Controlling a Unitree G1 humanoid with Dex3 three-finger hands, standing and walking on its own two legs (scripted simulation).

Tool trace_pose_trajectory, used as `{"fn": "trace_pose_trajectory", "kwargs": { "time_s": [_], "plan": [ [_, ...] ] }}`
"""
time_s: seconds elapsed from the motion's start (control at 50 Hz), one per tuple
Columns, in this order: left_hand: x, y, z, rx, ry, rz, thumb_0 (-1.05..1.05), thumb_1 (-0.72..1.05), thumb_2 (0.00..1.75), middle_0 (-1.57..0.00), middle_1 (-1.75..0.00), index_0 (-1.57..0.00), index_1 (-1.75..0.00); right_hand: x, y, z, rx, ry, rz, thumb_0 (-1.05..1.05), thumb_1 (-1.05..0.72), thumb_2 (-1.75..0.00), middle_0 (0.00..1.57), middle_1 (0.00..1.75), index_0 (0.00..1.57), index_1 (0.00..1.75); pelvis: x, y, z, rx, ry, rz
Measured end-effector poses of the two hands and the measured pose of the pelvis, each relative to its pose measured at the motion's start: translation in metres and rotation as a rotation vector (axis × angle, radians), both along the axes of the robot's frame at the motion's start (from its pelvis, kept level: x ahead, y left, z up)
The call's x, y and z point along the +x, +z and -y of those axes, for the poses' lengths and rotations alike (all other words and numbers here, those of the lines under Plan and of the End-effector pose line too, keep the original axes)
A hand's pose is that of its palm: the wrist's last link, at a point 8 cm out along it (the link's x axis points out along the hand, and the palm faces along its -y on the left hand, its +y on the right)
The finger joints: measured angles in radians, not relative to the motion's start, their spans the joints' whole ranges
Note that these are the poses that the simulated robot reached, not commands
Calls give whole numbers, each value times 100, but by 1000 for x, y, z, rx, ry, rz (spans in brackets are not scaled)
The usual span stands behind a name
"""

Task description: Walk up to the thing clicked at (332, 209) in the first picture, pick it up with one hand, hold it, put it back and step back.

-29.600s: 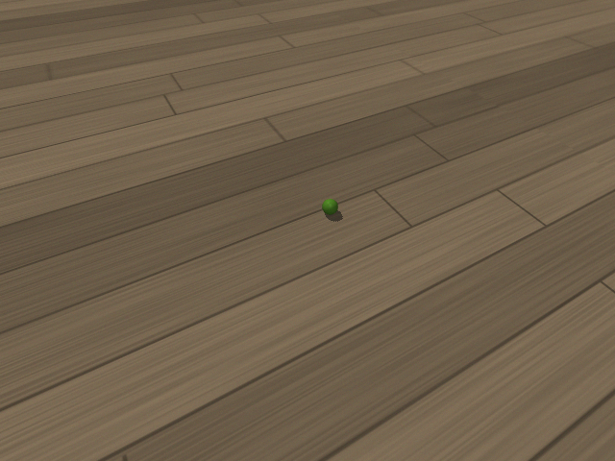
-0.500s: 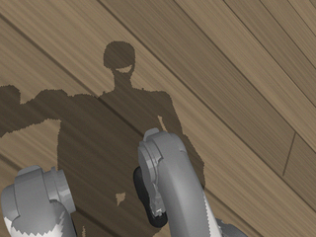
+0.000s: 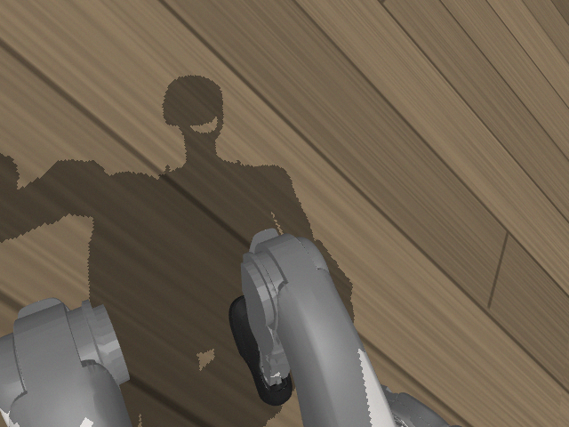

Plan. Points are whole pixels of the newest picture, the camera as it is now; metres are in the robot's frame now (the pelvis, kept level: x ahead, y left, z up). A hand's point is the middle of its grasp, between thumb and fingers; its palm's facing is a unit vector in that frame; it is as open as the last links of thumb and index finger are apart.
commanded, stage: open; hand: left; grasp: from above
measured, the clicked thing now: out of the picture +0.44 +0.30 -0.26
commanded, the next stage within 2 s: withdraw in 0.88 s
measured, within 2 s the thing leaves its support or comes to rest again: rests again in 0.18 s
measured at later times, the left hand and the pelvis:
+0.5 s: hand out of the picture +0.44 +0.29 -0.24, palm faces -0.42 -0.16 -0.89, open 12.6 cm; pelvis +0.00 +0.00 +0.00, yaw -1 degrees
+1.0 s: hand out of the picture +0.43 +0.29 -0.24, palm faces -0.42 -0.15 -0.90, open 13.6 cm; pelvis +0.00 +0.00 +0.01, yaw +0 degrees
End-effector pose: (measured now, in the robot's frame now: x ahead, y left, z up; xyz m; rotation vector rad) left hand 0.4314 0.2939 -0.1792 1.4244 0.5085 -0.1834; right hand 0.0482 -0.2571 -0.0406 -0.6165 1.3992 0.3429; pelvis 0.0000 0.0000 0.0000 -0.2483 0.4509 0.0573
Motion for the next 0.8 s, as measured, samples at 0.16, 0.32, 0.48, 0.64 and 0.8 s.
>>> {"fn": "trace_pose_trajectory", "kwargs": {
  "time_s": [0.16, 0.32, 0.48, 0.64, 0.8],
  "plan": [
    [-1, -1, 0, 6, -3, -2, -2, 6, 54, -59, -66, -69, -66, 0, 4, -2, 6, 11, 2, 0, -91, -90, 20, 30, 20, 30, -1, 2, -1, -4, -2, 4],
    [6, -4, -2, 9, 13, 6, 0, -10, 67, -43, -75, -46, -74, -3, 7, -3, 5, 8, -13, 0, -91, -90, 20, 30, 20, 30, -1, 3, -1, -9, -3, -1],
    [8, -8, -4, 3, 22, -6, 0, -26, 78, -29, -85, -31, -85, -7, 6, -5, 18, 5, -25, 0, -91, -90, 20, 30, 20, 30, 0, 2, 0, -11, -3, 1],
    [6, -7, -6, 0, 24, -11, 0, -38, 88, -19, -94, -20, -94, -9, 6, -7, 21, -4, -30, 0, -91, -90, 20, 30, 20, 30, 0, 4, 0, -9, -4, -1],
    [5, -4, -4, 0, 7, -15, 0, -44, 95, -13, -102, -13, -101, -10, 7, -5, 17, 2, -29, 0, -91, -90, 20, 30, 20, 30, -1, 4, 1, -7, -2, 4]
  ]
}}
